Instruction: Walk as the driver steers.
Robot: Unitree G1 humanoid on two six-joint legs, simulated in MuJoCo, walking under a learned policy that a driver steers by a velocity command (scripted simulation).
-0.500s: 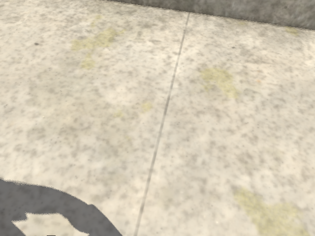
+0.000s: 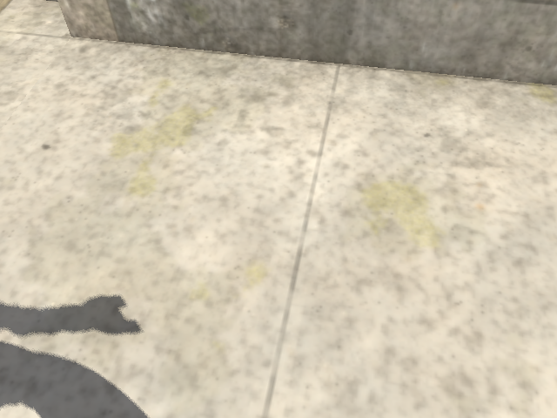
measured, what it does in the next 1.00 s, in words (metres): walks ahead, turning right: left foot, then right foot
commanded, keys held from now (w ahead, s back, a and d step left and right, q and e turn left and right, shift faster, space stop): w+e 0.48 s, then w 0.34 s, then w+q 0.18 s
